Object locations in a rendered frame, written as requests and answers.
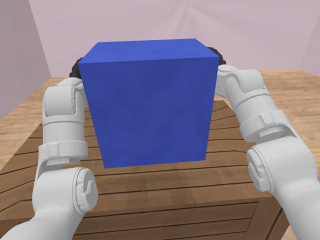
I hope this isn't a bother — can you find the carton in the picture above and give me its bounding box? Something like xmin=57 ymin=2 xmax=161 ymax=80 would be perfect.
xmin=77 ymin=38 xmax=220 ymax=169

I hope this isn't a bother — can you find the robot right hand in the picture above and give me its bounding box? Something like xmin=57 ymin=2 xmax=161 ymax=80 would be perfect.
xmin=207 ymin=47 xmax=226 ymax=66

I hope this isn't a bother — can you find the robot left forearm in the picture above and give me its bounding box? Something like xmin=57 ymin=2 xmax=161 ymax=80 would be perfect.
xmin=32 ymin=77 xmax=88 ymax=212

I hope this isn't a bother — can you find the right robot upper arm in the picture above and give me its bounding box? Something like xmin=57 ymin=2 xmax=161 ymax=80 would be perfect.
xmin=246 ymin=135 xmax=320 ymax=240

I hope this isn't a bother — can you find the robot left hand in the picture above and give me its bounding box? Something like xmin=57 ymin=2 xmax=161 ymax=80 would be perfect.
xmin=69 ymin=57 xmax=83 ymax=80

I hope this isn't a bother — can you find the pedestal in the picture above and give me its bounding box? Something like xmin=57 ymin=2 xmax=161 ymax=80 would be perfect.
xmin=0 ymin=100 xmax=290 ymax=240

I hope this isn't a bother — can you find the left robot upper arm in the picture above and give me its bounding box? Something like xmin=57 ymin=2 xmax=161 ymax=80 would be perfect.
xmin=0 ymin=167 xmax=98 ymax=240

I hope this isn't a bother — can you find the robot right forearm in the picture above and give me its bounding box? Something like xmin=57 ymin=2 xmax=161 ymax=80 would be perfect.
xmin=214 ymin=64 xmax=318 ymax=178

